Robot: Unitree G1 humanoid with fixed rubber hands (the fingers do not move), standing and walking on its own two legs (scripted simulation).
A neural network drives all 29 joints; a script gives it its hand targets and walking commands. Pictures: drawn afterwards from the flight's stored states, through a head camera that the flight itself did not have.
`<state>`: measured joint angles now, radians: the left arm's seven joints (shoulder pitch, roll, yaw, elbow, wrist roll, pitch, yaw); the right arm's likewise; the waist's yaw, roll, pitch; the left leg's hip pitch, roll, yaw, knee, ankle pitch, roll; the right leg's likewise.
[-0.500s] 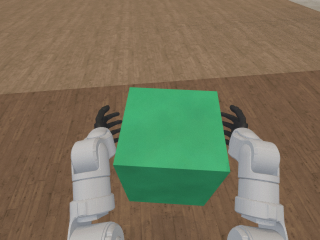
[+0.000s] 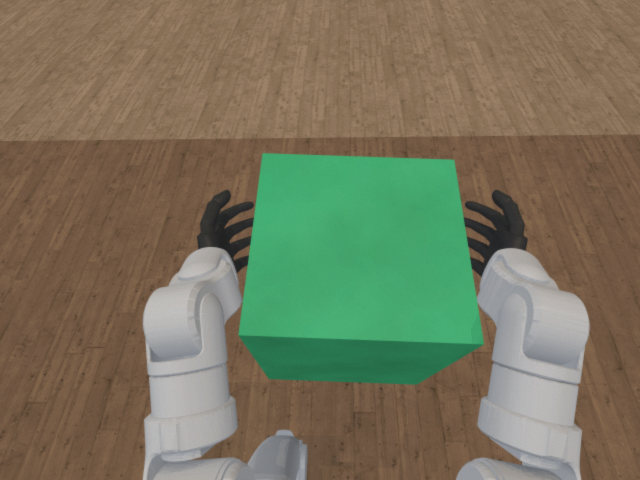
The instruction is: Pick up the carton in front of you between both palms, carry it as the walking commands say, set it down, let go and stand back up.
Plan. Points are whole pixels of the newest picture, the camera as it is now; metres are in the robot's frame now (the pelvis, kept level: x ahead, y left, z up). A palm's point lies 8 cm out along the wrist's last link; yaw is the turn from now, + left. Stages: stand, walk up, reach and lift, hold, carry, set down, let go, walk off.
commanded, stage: carry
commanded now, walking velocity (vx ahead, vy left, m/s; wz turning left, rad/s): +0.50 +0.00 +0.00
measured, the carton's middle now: (349, 283) +0.35 +0.02 +0.05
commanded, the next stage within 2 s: none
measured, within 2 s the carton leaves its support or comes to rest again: neither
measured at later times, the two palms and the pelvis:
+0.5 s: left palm (269, 77) +0.65 +0.17 +0.16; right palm (477, 82) +0.63 -0.14 +0.16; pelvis +0.30 +0.03 +0.02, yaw -1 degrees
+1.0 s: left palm out of the picture +0.94 +0.15 +0.19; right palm out of the picture +0.95 -0.15 +0.18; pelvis +0.60 +0.00 +0.04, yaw -1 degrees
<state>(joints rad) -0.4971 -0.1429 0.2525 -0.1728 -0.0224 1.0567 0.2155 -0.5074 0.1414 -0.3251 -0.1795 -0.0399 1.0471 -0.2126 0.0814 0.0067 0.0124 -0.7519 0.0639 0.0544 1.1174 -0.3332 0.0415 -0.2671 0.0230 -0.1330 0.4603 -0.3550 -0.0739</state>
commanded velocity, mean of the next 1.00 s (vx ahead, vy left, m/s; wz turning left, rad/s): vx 0.49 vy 0.00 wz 0.00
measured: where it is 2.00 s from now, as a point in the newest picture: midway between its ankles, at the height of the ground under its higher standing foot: (356, 284)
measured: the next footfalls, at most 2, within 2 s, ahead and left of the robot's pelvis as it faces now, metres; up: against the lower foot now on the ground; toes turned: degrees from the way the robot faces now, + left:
left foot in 0.18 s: +0.31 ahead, +0.11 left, +0.02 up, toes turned +5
right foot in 0.62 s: +0.56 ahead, -0.09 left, +0.04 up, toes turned -7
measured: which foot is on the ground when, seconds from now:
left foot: up 0.00-0.16, down 0.18-0.66, up 0.68-1.00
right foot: down 0.00-0.20, up 0.22-0.60, down 0.62-1.00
